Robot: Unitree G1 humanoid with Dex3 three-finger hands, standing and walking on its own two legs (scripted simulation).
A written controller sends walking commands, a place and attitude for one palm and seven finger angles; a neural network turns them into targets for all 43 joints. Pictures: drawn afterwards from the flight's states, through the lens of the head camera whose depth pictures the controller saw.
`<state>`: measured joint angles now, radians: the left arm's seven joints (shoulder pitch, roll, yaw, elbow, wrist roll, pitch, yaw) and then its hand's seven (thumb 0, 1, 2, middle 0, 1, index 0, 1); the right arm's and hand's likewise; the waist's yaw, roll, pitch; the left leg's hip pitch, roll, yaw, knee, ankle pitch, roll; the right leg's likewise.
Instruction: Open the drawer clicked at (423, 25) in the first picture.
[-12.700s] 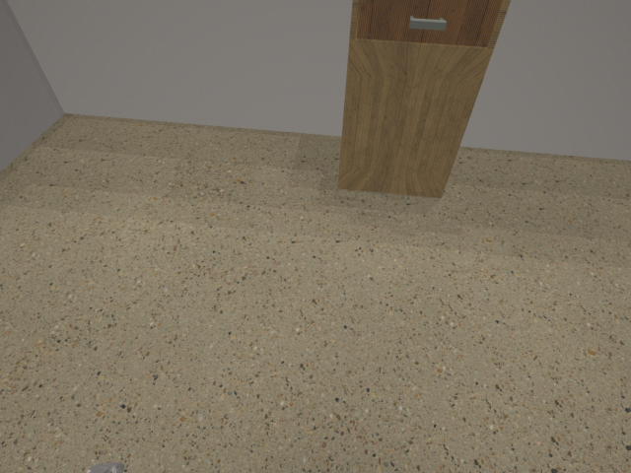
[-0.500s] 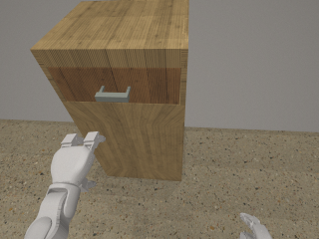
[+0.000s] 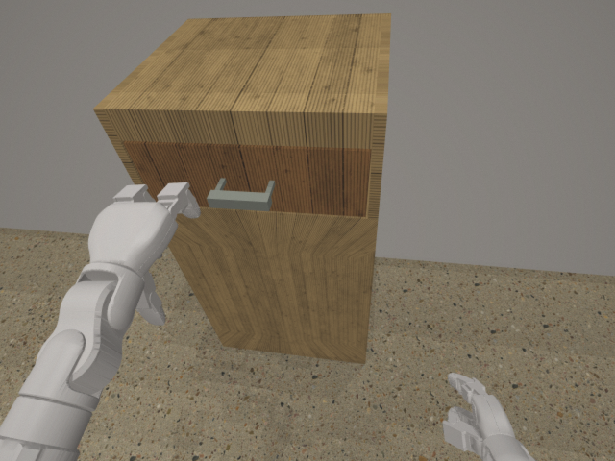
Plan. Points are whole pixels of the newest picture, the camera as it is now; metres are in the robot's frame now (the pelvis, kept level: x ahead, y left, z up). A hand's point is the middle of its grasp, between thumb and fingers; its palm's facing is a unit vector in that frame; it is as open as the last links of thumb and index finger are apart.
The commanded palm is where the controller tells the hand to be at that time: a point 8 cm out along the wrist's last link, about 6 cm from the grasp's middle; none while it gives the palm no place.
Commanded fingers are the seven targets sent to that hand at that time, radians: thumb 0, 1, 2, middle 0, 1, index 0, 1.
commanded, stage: raise the hand with hooked fingers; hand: left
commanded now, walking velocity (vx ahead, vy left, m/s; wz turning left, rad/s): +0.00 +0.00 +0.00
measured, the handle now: (243, 192) +0.55 +0.22 +0.02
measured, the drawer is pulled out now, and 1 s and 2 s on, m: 0.00 0.00 0.00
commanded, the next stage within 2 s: move the hooked fingers above the handle in 0.44 s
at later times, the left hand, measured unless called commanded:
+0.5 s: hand (153, 251) +0.31 +0.25 +0.13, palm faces +0.10 -0.06 -0.99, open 13.9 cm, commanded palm +0.27 +0.24 +0.19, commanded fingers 0.00 -0.50 0.30 -0.30 -1.20 -0.30 -1.20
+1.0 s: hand (185, 232) +0.36 +0.23 +0.11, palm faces +0.01 -0.05 -1.00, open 13.9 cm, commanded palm +0.34 +0.23 +0.17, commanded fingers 0.00 -0.50 0.30 -0.30 -1.20 -0.30 -1.20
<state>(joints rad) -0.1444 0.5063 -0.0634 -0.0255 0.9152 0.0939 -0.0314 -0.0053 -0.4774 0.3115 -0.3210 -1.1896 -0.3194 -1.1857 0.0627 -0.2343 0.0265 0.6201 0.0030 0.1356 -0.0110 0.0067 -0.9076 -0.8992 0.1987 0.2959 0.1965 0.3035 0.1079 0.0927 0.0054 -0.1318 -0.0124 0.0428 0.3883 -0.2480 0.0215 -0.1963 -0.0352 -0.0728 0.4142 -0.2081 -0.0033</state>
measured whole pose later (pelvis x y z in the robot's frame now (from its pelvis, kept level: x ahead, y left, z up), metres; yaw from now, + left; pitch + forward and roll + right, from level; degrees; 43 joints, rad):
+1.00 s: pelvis -0.01 +0.00 +0.00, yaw +0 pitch +3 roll +0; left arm -0.40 0.52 -0.07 0.31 0.92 -0.02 -0.03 -0.01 -0.49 0.30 -0.32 -1.20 -0.32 -1.20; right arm 0.16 -0.26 -0.01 0.65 0.02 0.14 -0.03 0.01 -0.91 -0.90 0.20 0.30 0.20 0.30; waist 0.06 0.07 -0.01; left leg -0.22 -0.01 0.05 0.39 -0.23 0.02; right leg -0.28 -0.03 -0.07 0.42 -0.19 -0.01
